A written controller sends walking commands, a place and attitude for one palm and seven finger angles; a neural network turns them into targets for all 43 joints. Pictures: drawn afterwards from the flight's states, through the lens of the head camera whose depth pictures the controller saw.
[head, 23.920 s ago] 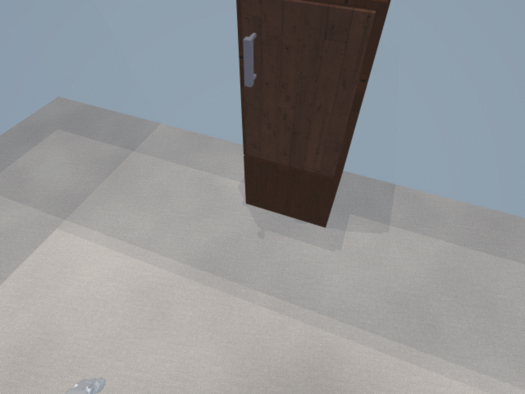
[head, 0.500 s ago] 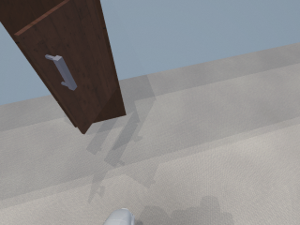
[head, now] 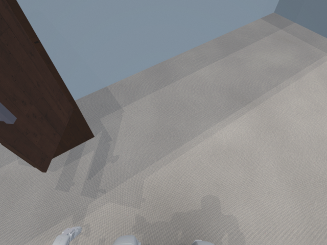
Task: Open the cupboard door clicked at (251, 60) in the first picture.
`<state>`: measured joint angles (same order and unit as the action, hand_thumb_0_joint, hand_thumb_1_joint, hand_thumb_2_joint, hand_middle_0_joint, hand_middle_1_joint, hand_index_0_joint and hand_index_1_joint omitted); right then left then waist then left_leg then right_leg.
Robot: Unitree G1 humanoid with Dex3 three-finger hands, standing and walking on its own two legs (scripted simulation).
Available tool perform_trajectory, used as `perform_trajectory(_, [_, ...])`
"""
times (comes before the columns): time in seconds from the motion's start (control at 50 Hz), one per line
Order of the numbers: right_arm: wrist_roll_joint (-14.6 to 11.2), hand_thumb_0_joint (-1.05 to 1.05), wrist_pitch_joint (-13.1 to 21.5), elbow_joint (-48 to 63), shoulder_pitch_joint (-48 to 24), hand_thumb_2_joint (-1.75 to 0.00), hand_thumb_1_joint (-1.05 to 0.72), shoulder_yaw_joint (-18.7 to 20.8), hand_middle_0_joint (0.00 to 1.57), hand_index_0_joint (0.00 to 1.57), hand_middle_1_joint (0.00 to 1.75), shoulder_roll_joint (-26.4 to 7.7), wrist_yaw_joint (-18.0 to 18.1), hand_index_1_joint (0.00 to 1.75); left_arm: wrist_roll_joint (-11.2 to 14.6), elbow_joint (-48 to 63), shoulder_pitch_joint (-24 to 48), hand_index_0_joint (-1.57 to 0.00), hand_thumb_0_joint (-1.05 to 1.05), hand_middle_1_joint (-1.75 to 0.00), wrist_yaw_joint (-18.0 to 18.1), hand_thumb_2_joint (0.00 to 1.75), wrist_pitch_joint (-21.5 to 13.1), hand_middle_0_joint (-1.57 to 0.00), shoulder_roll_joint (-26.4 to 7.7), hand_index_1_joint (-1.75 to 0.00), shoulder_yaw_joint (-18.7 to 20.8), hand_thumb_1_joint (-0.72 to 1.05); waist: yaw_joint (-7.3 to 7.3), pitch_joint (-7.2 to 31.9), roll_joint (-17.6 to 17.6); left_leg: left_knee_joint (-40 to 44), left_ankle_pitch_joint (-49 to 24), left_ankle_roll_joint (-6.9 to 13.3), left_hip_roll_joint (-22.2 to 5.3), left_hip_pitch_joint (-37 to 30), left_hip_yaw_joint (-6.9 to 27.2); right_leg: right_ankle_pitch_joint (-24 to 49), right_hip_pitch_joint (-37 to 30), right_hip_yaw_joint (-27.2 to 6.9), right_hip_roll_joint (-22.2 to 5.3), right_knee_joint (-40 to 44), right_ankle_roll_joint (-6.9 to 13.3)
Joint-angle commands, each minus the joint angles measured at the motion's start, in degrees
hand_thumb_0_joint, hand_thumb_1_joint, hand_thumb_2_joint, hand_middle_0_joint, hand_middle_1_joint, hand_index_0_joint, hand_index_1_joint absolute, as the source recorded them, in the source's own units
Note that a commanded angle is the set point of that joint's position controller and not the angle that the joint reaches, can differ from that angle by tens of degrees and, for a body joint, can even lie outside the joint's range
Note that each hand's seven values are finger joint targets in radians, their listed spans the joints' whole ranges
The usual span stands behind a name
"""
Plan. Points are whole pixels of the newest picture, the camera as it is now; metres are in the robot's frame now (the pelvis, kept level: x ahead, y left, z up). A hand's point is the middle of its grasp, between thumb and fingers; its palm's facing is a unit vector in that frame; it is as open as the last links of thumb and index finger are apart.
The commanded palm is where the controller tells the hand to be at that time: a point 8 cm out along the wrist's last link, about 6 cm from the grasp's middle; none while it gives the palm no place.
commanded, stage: walk to a spot facing it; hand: left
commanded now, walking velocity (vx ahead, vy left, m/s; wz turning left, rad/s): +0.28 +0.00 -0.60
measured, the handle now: out of the picture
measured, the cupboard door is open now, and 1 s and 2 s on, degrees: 52 52 52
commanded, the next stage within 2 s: turn to face it in 1.64 s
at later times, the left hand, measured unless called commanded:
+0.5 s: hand (125, 194) +0.26 +0.14 -0.14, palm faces -0.32 -0.93 -0.16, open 7.4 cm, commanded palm none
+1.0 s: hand (171, 161) +0.37 +0.00 -0.15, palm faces -0.40 -0.89 -0.21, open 7.2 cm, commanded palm none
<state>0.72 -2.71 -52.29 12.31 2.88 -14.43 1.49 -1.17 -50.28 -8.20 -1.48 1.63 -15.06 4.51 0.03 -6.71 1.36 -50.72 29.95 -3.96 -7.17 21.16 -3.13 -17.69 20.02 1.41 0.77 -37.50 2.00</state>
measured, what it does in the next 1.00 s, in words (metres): walks ahead, turning right: left foot, then right foot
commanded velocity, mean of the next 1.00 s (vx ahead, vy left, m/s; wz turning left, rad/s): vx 0.35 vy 0.00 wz -0.37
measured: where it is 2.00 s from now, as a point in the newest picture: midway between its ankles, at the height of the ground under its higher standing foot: (233, 164)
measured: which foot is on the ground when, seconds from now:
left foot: up 0.00-0.24, down 0.26-0.66, up 0.68-1.00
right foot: down 0.00-0.26, up 0.28-0.64, down 0.66-1.00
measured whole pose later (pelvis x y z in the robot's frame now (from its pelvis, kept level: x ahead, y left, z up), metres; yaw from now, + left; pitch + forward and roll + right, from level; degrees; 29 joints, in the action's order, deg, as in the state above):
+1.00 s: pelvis +0.27 -0.16 +0.02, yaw -28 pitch +1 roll +0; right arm 1.3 1.1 -56.1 9.1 3.0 -9.7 -1.0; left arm -0.7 -59.5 -16.2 -0.2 -4.0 -10.7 3.7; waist 0.5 -2.7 0.1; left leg -46.1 12.1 -2.5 -6.7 31.6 -3.6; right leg -14.1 5.9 3.2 5.0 -18.5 6.0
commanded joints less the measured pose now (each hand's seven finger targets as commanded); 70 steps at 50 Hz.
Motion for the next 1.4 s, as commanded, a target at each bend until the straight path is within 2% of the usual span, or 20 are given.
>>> perform_trajectory(0.0, [0.32,0.00,1.75,7.13,-5.18,-0.90,-0.90,1.85,0.20,0.20,0.30,-5.88,-0.66,0.30,-0.22,2.35,-4.46,-0.20,0.00,-0.30,2.04,0.90,-0.50,-0.20,-10.51,-0.30,2.58,0.90,2.82,8.03,-13.26,-14.71,-2.30,0.40,1.15,15.03,3.31,-1.52,-13.16,-24.42,-15.34,20.72,10.12])
perform_trajectory(0.16, [0.13,0.00,3.61,5.66,-1.38,-0.90,-0.90,1.75,0.20,0.20,0.30,-3.18,-1.75,0.30,-0.51,1.13,-4.32,-0.20,0.00,-0.30,0.86,0.90,-2.05,-0.20,-10.47,-0.30,2.47,0.90,0.99,5.68,-10.06,10.35,-5.71,1.36,5.86,0.20,-0.19,-14.53,-4.24,-25.38,-10.75,22.79,9.89])
perform_trajectory(0.2, [0.14,0.00,4.61,3.37,5.41,-0.90,-0.90,1.65,0.20,0.20,0.30,-3.84,-1.09,0.30,-0.05,1.86,-1.30,-0.20,0.00,-0.30,0.61,0.90,-1.99,-0.20,-8.97,-0.30,2.33,0.90,-2.90,5.92,-8.20,22.43,-11.10,1.82,6.05,-14.44,-0.56,-16.57,5.74,-22.46,-7.39,17.97,7.18])
perform_trajectory(0.22, [0.49,0.00,5.26,1.53,10.72,-0.90,-0.90,2.12,0.20,0.20,0.30,-7.03,-0.11,0.30,0.11,2.83,-0.77,-0.20,0.00,-0.30,0.19,0.90,-2.01,-0.20,-5.42,-0.30,1.60,0.90,-5.18,7.32,1.55,30.39,-4.08,3.72,0.04,-25.43,6.41,-16.20,15.22,-18.10,-2.31,9.10,4.06])
perform_trajectory(0.24, [1.94,0.00,5.68,0.40,17.10,-0.90,-0.90,3.35,0.20,0.20,0.30,-13.47,0.47,0.30,0.70,4.61,0.08,-0.20,0.00,-0.30,-0.50,0.90,-2.02,-0.20,-1.36,-0.30,0.60,0.90,-7.76,8.27,20.22,39.66,11.75,9.64,-17.73,-30.72,29.94,-18.20,26.23,-5.90,5.67,-11.72,0.06])
perform_trajectory(0.26, [1.22,0.00,5.93,0.80,18.21,-0.90,-0.90,3.36,0.20,0.20,0.30,-14.19,1.19,0.30,0.24,7.34,5.79,-0.20,0.00,-0.30,-1.25,0.90,-3.10,-0.20,-3.58,-0.30,1.09,0.90,-7.96,5.19,11.27,42.81,10.54,14.72,-24.44,-25.86,34.50,-15.52,28.26,-4.66,-0.95,-18.81,-0.86])
perform_trajectory(0.38, [1.12,0.00,7.67,-0.86,14.12,-0.90,-0.90,-0.10,0.20,0.20,0.30,-4.38,0.67,0.30,-0.81,2.66,3.37,-0.20,0.00,-0.30,-2.98,0.90,-2.07,-0.20,1.23,-0.30,0.27,0.90,-2.15,4.32,8.39,35.96,-33.17,7.53,-9.96,-21.54,1.38,4.31,25.60,0.55,-4.71,-28.42,-2.41])
perform_trajectory(0.52, [1.75,0.00,6.90,-3.97,16.60,-0.90,-0.90,0.24,0.20,0.20,0.30,-5.33,0.23,0.30,-0.32,3.39,10.61,-0.20,0.00,-0.30,-2.96,0.90,-1.47,-0.20,1.40,-0.30,-0.51,0.90,-3.31,0.61,7.61,36.86,-33.06,8.54,-12.44,-15.94,-6.34,5.58,10.84,6.16,-3.49,-5.37,-0.34])
perform_trajectory(0.58, [1.40,0.00,6.40,-4.36,13.83,-0.90,-0.90,0.52,0.20,0.20,0.30,-6.65,0.08,0.30,-0.41,0.20,0.34,-0.20,0.00,-0.30,-2.29,0.90,-2.11,-0.20,-1.37,-0.30,0.46,0.90,2.67,5.81,6.27,22.50,-45.92,6.92,-11.59,-13.48,-9.39,3.48,-7.41,8.03,-0.07,0.43,2.48])
perform_trajectory(0.6, [0.75,0.00,6.39,-3.72,11.71,-0.90,-0.90,0.41,0.20,0.20,0.30,-6.44,-0.25,0.30,-0.57,-3.21,-10.53,-0.20,0.00,-0.30,-1.80,0.90,-2.94,-0.20,-4.38,-0.30,1.48,0.90,7.81,11.30,0.92,8.37,-44.67,4.72,-8.26,-5.91,-11.75,3.54,-24.08,5.92,-0.29,4.13,4.26])
perform_trajectory(0.62, [-0.68,0.00,6.59,-1.66,11.85,-0.90,-0.90,-0.31,0.20,0.20,0.30,-2.20,-0.88,0.30,-0.85,-5.57,-20.21,-0.20,0.00,-0.30,-0.66,0.90,-3.64,-0.20,-12.35,-0.30,3.75,0.90,11.36,19.63,-15.05,-13.81,-12.66,2.01,0.08,12.01,-13.03,-2.88,-40.32,-19.48,-17.51,11.79,10.13])
perform_trajectory(0.64, [-0.90,0.00,6.47,0.85,7.10,-0.90,-0.90,0.03,0.20,0.20,0.30,-1.69,-0.66,0.30,0.85,-6.11,-20.78,-0.20,0.00,-0.30,0.13,0.90,-3.27,-0.20,-15.39,-0.30,3.88,0.90,10.39,17.78,-17.04,-27.16,6.76,1.93,2.90,20.87,-4.29,0.81,-36.89,-35.89,-26.46,21.67,13.61])
perform_trajectory(0.76, [1.14,0.00,3.64,-4.81,11.03,-0.90,-0.90,0.75,0.20,0.20,0.30,1.38,-1.40,0.30,-0.16,-2.21,-2.44,-0.20,0.00,-0.30,1.61,0.90,-4.50,-0.20,-3.72,-0.30,0.68,0.90,-2.24,7.33,-7.74,-11.68,-12.68,1.40,-2.64,7.36,0.45,-2.23,-3.84,-11.85,-13.93,27.01,8.81])
perform_trajectory(1.0, [0.47,0.00,5.46,1.35,-9.69,-0.90,-0.90,0.67,0.20,0.20,0.30,1.46,-2.98,0.30,0.33,-10.06,-15.90,-0.20,0.00,-0.30,1.87,0.90,-6.86,-0.20,-2.61,-0.30,-0.06,0.90,2.82,3.94,-6.40,10.39,-16.90,2.60,1.32,14.91,-0.63,28.63,-24.71,-11.86,-14.97,23.20,9.58])
perform_trajectory(1.08, [0.72,0.00,6.04,-1.74,-2.83,-0.90,-0.90,0.81,0.20,0.20,0.30,0.01,-2.20,0.30,0.53,-10.88,-14.55,-0.20,0.00,-0.30,2.08,0.90,-6.90,-0.20,-3.41,-0.30,-0.03,0.90,-2.56,5.40,-3.72,20.80,-19.27,4.83,5.93,-3.96,-4.68,42.89,-18.82,-6.69,-11.85,12.15,6.60])
perform_trajectory(1.1, [1.09,0.00,6.39,-4.36,4.96,-0.90,-0.90,1.30,0.20,0.20,0.30,-2.00,-1.59,0.30,0.74,-10.45,-13.70,-0.20,0.00,-0.30,1.93,0.90,-6.89,-0.20,-2.87,-0.30,-0.07,0.90,-5.82,8.88,-2.35,22.81,-21.88,6.96,4.46,-18.84,-2.29,40.94,-9.58,-4.49,-9.55,1.93,4.46])
perform_trajectory(1.14, [1.79,0.00,6.27,-7.26,19.29,-0.90,-0.90,3.09,0.20,0.20,0.30,-11.16,-0.58,0.30,1.03,-7.39,-14.46,-0.20,0.00,-0.30,1.10,0.90,-7.31,-0.20,0.62,-0.30,-1.15,0.90,-8.70,17.33,13.22,31.86,-23.10,20.01,-22.02,-37.76,32.02,-12.07,14.99,1.07,1.77,-32.26,0.56])
perform_trajectory(1.16, [1.21,0.00,5.70,-6.32,16.45,-0.90,-0.90,2.96,0.20,0.20,0.30,-10.81,-0.54,0.30,0.49,-5.95,-10.15,-0.20,0.00,-0.30,1.25,0.90,-6.92,-0.20,-0.67,-0.30,-1.01,0.90,-7.86,12.20,5.48,34.07,-15.21,20.70,-22.84,-29.17,33.16,-12.94,19.11,-2.51,-1.34,-38.55,0.53])
perform_trajectory(1.28, [0.86,0.00,7.41,-4.86,5.21,-0.90,-0.90,1.08,0.20,0.20,0.30,-3.35,-0.43,0.30,-0.45,-6.55,-10.07,-0.20,0.00,-0.30,-0.63,0.90,-3.62,-0.20,3.61,-0.30,-0.59,0.90,0.83,4.74,7.06,41.40,-14.25,11.70,-9.62,-6.70,5.99,2.37,10.75,-0.57,-7.95,-21.89,-1.51])
perform_trajectory(1.38, [1.17,0.00,6.63,-6.50,7.70,-0.90,-0.90,1.68,0.20,0.20,0.30,-4.34,-1.05,0.30,-0.54,-4.79,-3.71,-0.20,0.00,-0.30,-1.13,0.90,-3.40,-0.20,3.16,-0.30,-0.32,0.90,-0.14,1.61,4.76,42.12,-6.78,11.41,-8.39,-2.68,2.70,7.07,1.75,4.70,-5.78,-4.23,-2.18])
